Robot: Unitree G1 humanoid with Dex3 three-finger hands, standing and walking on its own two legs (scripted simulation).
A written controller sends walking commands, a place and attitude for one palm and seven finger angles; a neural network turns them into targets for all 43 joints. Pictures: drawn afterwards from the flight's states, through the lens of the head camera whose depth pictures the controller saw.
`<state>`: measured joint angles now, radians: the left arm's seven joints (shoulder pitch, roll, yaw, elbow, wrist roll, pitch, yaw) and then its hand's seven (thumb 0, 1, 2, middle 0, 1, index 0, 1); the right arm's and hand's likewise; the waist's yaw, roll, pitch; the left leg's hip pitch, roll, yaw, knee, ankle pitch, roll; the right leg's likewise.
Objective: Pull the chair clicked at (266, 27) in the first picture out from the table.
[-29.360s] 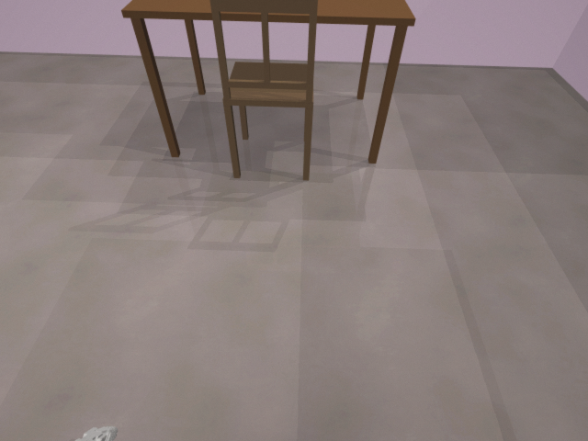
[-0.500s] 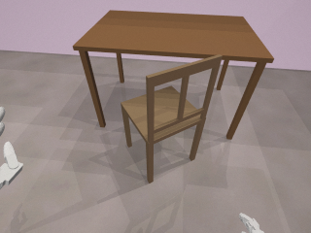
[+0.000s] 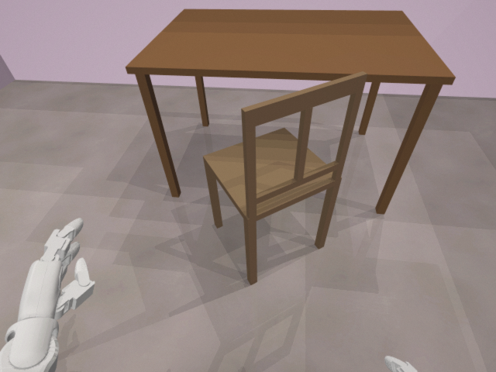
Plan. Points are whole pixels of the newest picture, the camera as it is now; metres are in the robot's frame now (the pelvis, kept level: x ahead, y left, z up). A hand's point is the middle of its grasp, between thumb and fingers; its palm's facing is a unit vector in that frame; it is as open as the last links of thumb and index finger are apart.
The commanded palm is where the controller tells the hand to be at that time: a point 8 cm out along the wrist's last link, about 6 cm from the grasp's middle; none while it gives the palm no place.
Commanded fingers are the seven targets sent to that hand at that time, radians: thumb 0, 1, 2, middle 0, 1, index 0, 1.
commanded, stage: let the arm hang, fingers relaxed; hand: left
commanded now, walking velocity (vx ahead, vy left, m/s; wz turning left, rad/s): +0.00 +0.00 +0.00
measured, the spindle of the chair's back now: (302, 146) +0.76 -0.13 -0.08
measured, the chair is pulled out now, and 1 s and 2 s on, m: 0.23 0.23 0.23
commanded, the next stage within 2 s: look to check the result in 1.00 s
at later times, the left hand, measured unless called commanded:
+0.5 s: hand out of the picture +0.04 +0.20 -0.14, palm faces -0.01 -0.97 -0.24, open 7.3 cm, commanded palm none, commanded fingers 0.00 0.90 0.90 -0.20 -0.30 -0.20 -0.30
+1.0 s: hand out of the picture +0.08 +0.20 -0.14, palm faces -0.03 -0.98 -0.22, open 7.3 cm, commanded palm none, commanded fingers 0.00 0.90 0.90 -0.20 -0.30 -0.20 -0.30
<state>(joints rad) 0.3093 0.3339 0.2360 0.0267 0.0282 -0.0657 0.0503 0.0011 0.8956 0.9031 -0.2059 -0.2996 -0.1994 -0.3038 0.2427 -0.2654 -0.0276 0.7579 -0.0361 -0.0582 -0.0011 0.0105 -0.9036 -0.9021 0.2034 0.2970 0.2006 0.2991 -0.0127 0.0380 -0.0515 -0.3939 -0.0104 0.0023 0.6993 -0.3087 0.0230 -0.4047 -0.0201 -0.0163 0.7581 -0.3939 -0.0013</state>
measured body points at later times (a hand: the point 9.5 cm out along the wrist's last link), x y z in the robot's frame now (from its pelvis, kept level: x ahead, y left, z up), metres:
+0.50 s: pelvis +0.02 +0.01 +0.03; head +0.06 +0.00 +0.48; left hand +0.04 +0.25 -0.12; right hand +0.00 -0.21 -0.14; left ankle +0.04 +0.12 -0.71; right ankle +0.03 -0.11 -0.71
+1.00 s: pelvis +0.04 +0.02 +0.03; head +0.06 +0.01 +0.48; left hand +0.08 +0.25 -0.13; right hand +0.04 -0.21 -0.13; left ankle +0.04 +0.12 -0.71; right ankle +0.03 -0.11 -0.71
